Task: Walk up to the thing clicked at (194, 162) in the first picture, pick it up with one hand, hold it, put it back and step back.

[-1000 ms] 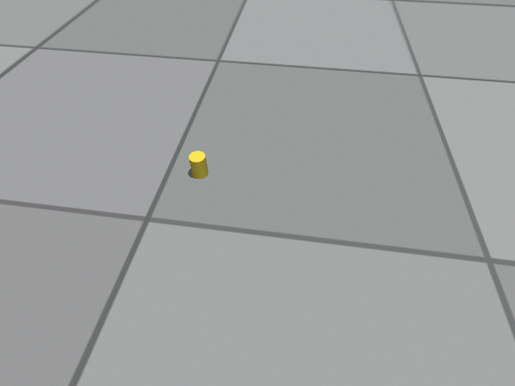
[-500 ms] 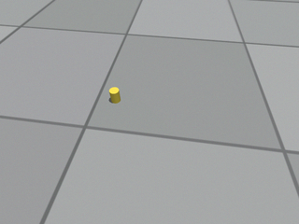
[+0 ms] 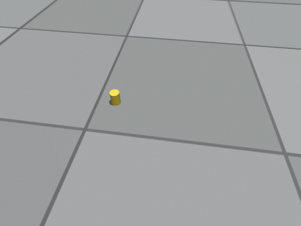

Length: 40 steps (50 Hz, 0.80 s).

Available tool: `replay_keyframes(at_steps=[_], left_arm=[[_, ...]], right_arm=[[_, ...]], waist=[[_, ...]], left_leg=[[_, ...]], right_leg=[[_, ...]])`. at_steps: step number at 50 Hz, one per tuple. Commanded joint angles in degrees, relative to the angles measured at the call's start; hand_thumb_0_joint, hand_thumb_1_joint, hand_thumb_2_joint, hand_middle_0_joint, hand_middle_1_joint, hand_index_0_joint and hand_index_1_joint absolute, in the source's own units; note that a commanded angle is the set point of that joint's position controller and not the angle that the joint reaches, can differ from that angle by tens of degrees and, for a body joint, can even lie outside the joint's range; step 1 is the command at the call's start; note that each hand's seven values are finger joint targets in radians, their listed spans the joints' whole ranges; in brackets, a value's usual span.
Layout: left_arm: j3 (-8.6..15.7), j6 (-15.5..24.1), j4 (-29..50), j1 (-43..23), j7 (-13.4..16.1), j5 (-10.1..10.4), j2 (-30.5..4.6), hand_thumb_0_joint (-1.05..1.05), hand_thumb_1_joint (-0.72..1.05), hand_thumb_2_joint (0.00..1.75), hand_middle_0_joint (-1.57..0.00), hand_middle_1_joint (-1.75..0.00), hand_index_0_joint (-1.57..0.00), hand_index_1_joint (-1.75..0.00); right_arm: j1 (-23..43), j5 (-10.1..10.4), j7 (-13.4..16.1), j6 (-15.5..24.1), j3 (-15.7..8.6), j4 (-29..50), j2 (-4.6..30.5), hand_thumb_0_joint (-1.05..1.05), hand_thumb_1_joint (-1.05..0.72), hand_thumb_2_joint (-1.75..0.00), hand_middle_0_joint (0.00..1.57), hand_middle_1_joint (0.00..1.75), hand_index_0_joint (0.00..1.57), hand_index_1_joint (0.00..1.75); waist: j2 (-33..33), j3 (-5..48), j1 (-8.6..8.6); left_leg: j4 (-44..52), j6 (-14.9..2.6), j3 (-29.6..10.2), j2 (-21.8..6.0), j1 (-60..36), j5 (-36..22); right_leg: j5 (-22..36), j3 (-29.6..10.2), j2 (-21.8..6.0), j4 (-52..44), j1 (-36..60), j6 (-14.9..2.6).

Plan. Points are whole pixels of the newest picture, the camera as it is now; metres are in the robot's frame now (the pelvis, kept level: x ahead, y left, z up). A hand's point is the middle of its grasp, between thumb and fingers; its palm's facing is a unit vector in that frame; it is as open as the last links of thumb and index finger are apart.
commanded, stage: stand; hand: left
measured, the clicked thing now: (115, 97) +1.24 +0.34 -0.72
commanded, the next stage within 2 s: walk up in 0.12 s
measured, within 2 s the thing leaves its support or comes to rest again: neither
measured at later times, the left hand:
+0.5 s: hand out of the picture +0.05 +0.34 -0.17, palm faces +0.09 -0.92 -0.38, open 7.4 cm
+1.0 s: hand (66, 150) +0.38 +0.33 -0.14, palm faces +0.05 -0.92 -0.40, open 7.4 cm
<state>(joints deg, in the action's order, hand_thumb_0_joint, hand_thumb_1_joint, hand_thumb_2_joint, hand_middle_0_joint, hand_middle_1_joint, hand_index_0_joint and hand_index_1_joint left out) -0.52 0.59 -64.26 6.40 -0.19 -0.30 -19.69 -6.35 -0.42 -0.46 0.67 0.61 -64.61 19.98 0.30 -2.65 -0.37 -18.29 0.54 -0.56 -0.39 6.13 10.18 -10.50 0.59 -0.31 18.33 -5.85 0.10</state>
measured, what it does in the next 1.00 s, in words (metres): walks ahead: left foot, then right foot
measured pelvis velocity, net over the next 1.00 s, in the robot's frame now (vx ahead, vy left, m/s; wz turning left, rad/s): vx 0.29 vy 0.04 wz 0.10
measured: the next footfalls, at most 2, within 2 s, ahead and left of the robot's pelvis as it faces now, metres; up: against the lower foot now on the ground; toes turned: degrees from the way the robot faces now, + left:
left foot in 0.48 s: +0.19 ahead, +0.18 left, +0.00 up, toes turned +8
right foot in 0.94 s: +0.43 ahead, -0.07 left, +0.00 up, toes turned +1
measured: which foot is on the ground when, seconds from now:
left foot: down 0.00-0.26, up 0.28-0.46, down 0.48-0.98, up 1.00-1.00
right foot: down 0.00-0.50, up 0.52-0.92, down 0.94-1.00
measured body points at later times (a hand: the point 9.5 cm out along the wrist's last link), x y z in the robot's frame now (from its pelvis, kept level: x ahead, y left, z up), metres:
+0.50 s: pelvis +0.08 +0.05 -0.02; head +0.09 +0.07 +0.42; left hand +0.05 +0.39 -0.15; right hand +0.20 -0.28 -0.12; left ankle +0.15 +0.18 -0.75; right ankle +0.00 -0.12 -0.75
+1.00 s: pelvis +0.29 +0.04 -0.03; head +0.30 +0.02 +0.42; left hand +0.38 +0.38 -0.11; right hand +0.33 -0.27 -0.16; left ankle +0.16 +0.18 -0.72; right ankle +0.39 -0.07 -0.75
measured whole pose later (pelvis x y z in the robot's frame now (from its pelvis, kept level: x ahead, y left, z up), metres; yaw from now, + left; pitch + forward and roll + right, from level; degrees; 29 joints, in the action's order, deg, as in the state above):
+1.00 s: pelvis +0.29 +0.04 -0.03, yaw +6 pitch -3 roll +0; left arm 4.1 4.2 -49.8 10.1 -4.5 -0.9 -23.2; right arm -21.8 -0.2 -2.4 3.1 -2.8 -50.9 24.2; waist 2.7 -4.6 1.6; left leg -47.9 -1.3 0.2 -2.8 8.1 27.0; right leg -10.0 3.6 -2.9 35.6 -22.4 -0.8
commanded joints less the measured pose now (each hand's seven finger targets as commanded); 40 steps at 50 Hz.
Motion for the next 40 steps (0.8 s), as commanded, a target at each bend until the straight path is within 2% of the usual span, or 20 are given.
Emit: replay_keyframes(at_steps=[1, 5, 6, 7, 10, 12, 13, 14, 18, 21, 23, 24, 25, 26, 27, 29, 31, 33, 36, 40], left_arm=[[2.67, 1.32, 3.57, -1.88, 0.74, -0.29, -12.53, 0.00, 0.90, 0.90, -0.20, -0.30, -0.20, -0.30], [2.64, 1.31, 3.63, -1.81, 0.75, -0.28, -12.43, 0.00, 0.90, 0.90, -0.20, -0.30, -0.20, -0.30], [6.46, 2.21, 6.57, 1.24, -0.91, -0.96, -17.88, 0.00, 0.90, 0.90, -0.20, -0.30, -0.20, -0.30], [6.61, 2.30, 6.53, 1.22, -1.48, -1.39, -17.20, 0.00, 0.90, 0.90, -0.20, -0.30, -0.20, -0.30], [6.99, 2.93, 8.85, 3.18, -2.32, -1.56, -15.27, 0.00, 0.90, 0.90, -0.20, -0.30, -0.20, -0.30], [8.31, 3.71, 7.38, 11.49, -2.01, -1.76, -18.96, 0.00, 0.90, 0.90, -0.20, -0.30, -0.20, -0.30], [9.31, 4.01, 7.76, 13.09, -1.80, -2.19, -21.54, 0.00, 0.90, 0.90, -0.20, -0.30, -0.20, -0.30], [9.63, 4.27, 9.99, 10.76, -1.75, -2.33, -22.43, 0.00, 0.90, 0.90, -0.20, -0.30, -0.20, -0.30], [8.84, 4.72, 13.67, 4.56, -1.90, -1.73, -20.43, 0.00, 0.90, 0.90, -0.20, -0.30, -0.20, -0.30], [8.19, 4.39, 14.80, 3.93, -2.40, -1.38, -20.12, 0.00, 0.90, 0.90, -0.20, -0.30, -0.20, -0.30], [7.77, 4.00, 15.51, 3.18, -2.72, -0.89, -18.76, 0.00, 0.90, 0.90, -0.20, -0.30, -0.20, -0.30], [7.03, 3.74, 15.96, 5.02, -2.73, -1.17, -16.27, 0.00, 0.90, 0.90, -0.20, -0.30, -0.20, -0.30], [5.87, 3.50, 16.70, 7.66, -2.78, -0.49, -11.52, 0.00, 0.90, 0.90, -0.20, -0.30, -0.20, -0.30], [6.34, 3.37, 17.19, 7.31, -2.15, -0.44, -14.46, 0.00, 0.90, 0.90, -0.20, -0.30, -0.20, -0.30], [6.33, 3.42, 16.88, 5.70, -1.65, -0.47, -18.57, 0.00, 0.90, 0.90, -0.20, -0.30, -0.20, -0.30], [6.18, 3.32, 14.19, 10.43, -1.93, 0.37, -18.56, 0.00, 0.90, 0.90, -0.20, -0.30, -0.20, -0.30], [6.37, 3.03, 12.94, 11.85, -2.59, -0.14, -18.14, 0.00, 0.90, 0.90, -0.20, -0.30, -0.20, -0.30], [6.32, 2.74, 13.67, 12.19, -3.49, -0.55, -17.04, 0.00, 0.90, 0.90, -0.20, -0.30, -0.20, -0.30], [6.80, 2.61, 15.80, 7.59, -4.53, -0.94, -16.35, 0.00, 0.90, 0.90, -0.20, -0.30, -0.20, -0.30], [7.16, 2.97, 17.82, 2.41, -5.25, -0.89, -15.46, 0.00, 0.90, 0.90, -0.20, -0.30, -0.20, -0.30]], right_arm=[[2.16, 0.02, 1.09, 1.34, -2.63, 3.70, 11.93, 0.00, -0.90, -0.90, 0.20, 0.30, 0.20, 0.30], [2.40, 0.01, 1.08, 1.32, -2.62, 3.74, 12.07, 0.00, -0.90, -0.90, 0.20, 0.30, 0.20, 0.30], [-2.74, -0.86, -0.48, 2.04, -6.09, 6.47, 16.42, 0.00, -0.90, -0.90, 0.20, 0.30, 0.20, 0.30], [-2.29, -1.31, -1.15, 1.87, -6.44, 6.55, 17.00, 0.00, -0.90, -0.90, 0.20, 0.30, 0.20, 0.30], [1.28, -1.50, -2.04, 2.16, -6.69, 10.40, 14.47, 0.00, -0.90, -0.90, 0.20, 0.30, 0.20, 0.30], [5.23, -1.30, -2.37, 2.65, -6.66, 13.55, 12.90, 0.00, -0.90, -0.90, 0.20, 0.30, 0.20, 0.30], [6.70, -1.66, -2.26, 2.59, -6.57, 14.63, 12.31, 0.00, -0.90, -0.90, 0.20, 0.30, 0.20, 0.30], [5.61, -1.78, -2.14, 2.71, -6.58, 15.01, 13.57, 0.00, -0.90, -0.90, 0.20, 0.30, 0.20, 0.30], [0.13, -1.21, -3.48, 3.60, -7.25, 14.33, 14.31, 0.00, -0.90, -0.90, 0.20, 0.30, 0.20, 0.30], [-2.66, -1.12, -4.11, 3.70, -8.05, 14.17, 13.34, 0.00, -0.90, -0.90, 0.20, 0.30, 0.20, 0.30], [-11.54, -1.24, -3.74, 3.55, -9.38, 11.56, 14.10, 0.00, -0.90, -0.90, 0.20, 0.30, 0.20, 0.30], [-18.96, -1.57, -2.98, 3.65, -10.64, 9.88, 16.56, 0.00, -0.90, -0.90, 0.20, 0.30, 0.20, 0.30], [-24.55, -2.35, -2.18, 4.07, -12.03, 10.15, 22.04, 0.00, -0.90, -0.90, 0.20, 0.30, 0.20, 0.30], [-21.35, -1.09, -2.27, 4.41, -12.33, 12.77, 26.21, 0.00, -0.90, -0.90, 0.20, 0.30, 0.20, 0.30], [-16.56, 0.29, -2.06, 4.17, -11.87, 14.27, 25.19, 0.00, -0.90, -0.90, 0.20, 0.30, 0.20, 0.30], [-10.29, 0.11, -1.49, 4.34, -9.63, 16.88, 20.34, 0.00, -0.90, -0.90, 0.20, 0.30, 0.20, 0.30], [-10.07, 0.24, -1.42, 4.90, -8.59, 17.09, 18.49, 0.00, -0.90, -0.90, 0.20, 0.30, 0.20, 0.30], [-9.84, 0.06, -1.58, 5.30, -8.58, 17.98, 18.45, 0.00, -0.90, -0.90, 0.20, 0.30, 0.20, 0.30], [-10.99, -0.03, -1.76, 5.71, -8.66, 18.52, 18.95, 0.00, -0.90, -0.90, 0.20, 0.30, 0.20, 0.30], [-11.92, 0.46, -1.85, 5.93, -8.68, 19.39, 19.48, 0.00, -0.90, -0.90, 0.20, 0.30, 0.20, 0.30]], waist=[[-0.45, 4.56, 0.19], [-0.14, 4.12, 0.12], [-0.75, 9.25, 0.25], [2.08, 3.44, -0.50], [0.68, -4.55, -2.57], [-6.54, -0.69, -6.18], [-10.58, -1.93, -7.78], [-6.99, -3.63, -6.54], [-8.03, -4.90, -2.34], [-8.92, -2.67, -0.39], [-4.20, 1.60, 4.41], [2.98, 6.46, 7.84], [17.67, 8.45, 9.76], [15.54, 8.56, 8.31], [7.40, 4.82, 6.39], [3.05, -0.65, 1.73], [4.31, -3.39, 0.77], [6.69, -2.43, 0.69], [7.50, -5.27, 1.77], [5.81, -5.41, 2.27]], left_leg=[[2.57, -1.86, -4.86, -7.03, -1.05, -8.65], [2.58, -1.85, -4.93, -7.13, -1.33, -8.80], [-1.64, -6.43, -6.78, -4.92, 0.05, 20.69], [-1.03, -7.36, -9.41, -5.75, 7.29, 30.50], [-4.29, -7.60, -12.36, -6.86, 16.34, 25.60], [-17.20, -4.08, -3.43, -0.87, 27.34, 16.68], [-28.32, -2.79, -0.71, -0.20, 36.34, 18.68], [-30.71, -2.45, -4.09, -2.65, 37.66, 17.93], [-22.68, -1.59, -3.94, -6.39, 27.80, 14.28], [-14.11, -1.61, 1.30, -3.22, 13.65, 4.51], [-12.13, -2.15, 6.45, 0.99, -4.49, -2.40], [-11.98, -3.66, 4.18, 0.86, -15.79, 2.42], [-0.84, -8.23, -18.29, -11.35, -20.15, 22.18], [7.93, -14.16, -40.88, -21.34, -14.88, 32.22], [8.08, -16.24, -39.72, -22.76, -9.59, 33.15], [5.33, -13.98, -25.27, -18.56, -3.88, 23.03], [7.21, -11.74, -16.53, -15.44, 5.03, 14.46], [7.80, -13.00, -12.29, -14.66, 3.36, 10.07], [9.68, -13.79, -10.04, -14.12, 5.24, 13.32], [8.64, -12.29, -8.11, -13.57, 6.07, 13.43]], right_leg=[[8.27, -5.42, -7.31, -2.51, 0.80, -1.80], [7.80, -5.18, -7.10, -2.59, 0.15, -1.69], [-19.12, -3.11, -3.79, 3.62, 2.24, -3.56], [-26.88, -4.52, -4.47, 6.42, -2.06, -4.37], [-25.47, -8.99, -6.76, 6.98, -7.11, -6.63], [-27.76, -19.91, -13.54, -4.21, 8.55, -10.83], [-29.84, -28.88, -21.63, -11.07, 13.36, -14.40], [-28.98, -31.64, -25.18, -11.99, 11.97, -16.84], [-12.71, -14.16, -18.47, -7.86, 6.07, -13.42], [-4.35, -3.59, -13.50, -2.16, -2.45, -9.91], [1.01, 2.39, -10.04, 8.62, -12.46, -7.67], [2.33, 4.51, -7.32, 23.24, -18.59, -6.65], [-15.36, 6.20, 0.93, 42.08, -29.97, -3.60], [-23.06, -3.27, 2.51, 48.66, -33.20, -3.77], [-19.37, -7.48, -1.39, 51.70, -33.50, -3.91], [-11.93, -7.55, -5.35, 47.83, -32.49, -3.08], [-8.37, -6.03, -6.43, 41.69, -26.29, -1.72], [-6.89, -3.15, -6.74, 36.55, -25.61, -0.29], [-3.55, -1.94, -7.62, 29.05, -25.79, 0.19], [2.63, -0.81, -7.03, 20.07, -22.16, -0.95]])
